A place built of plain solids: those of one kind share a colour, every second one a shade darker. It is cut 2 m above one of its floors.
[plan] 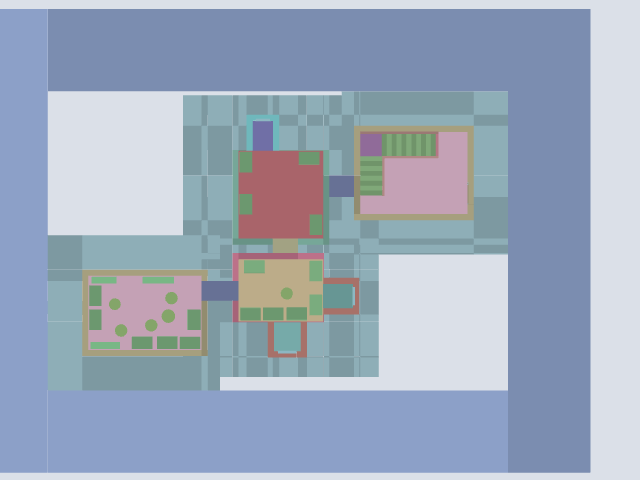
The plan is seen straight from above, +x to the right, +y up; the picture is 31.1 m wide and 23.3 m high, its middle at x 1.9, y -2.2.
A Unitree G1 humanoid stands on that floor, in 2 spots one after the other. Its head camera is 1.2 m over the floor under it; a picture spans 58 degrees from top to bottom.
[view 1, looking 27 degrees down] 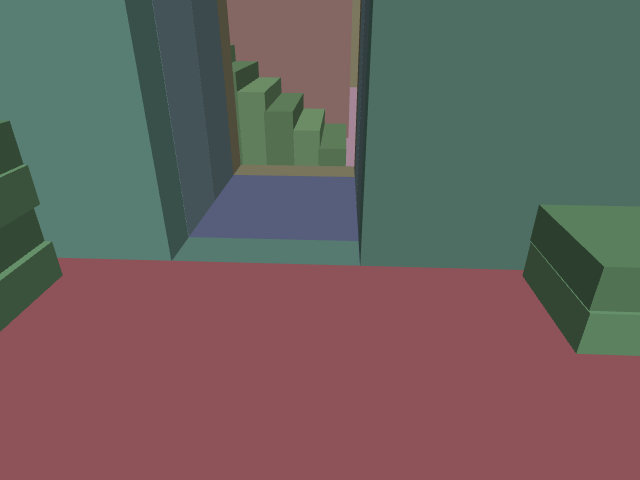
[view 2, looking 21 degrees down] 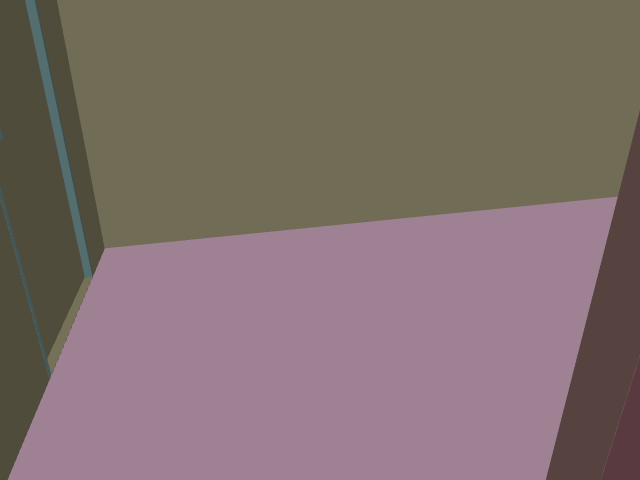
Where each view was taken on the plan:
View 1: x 0.00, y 0.00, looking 3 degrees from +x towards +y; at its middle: floor_sill_tower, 2.65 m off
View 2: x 8.41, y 2.35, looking -107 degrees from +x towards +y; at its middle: floor_tower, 3.35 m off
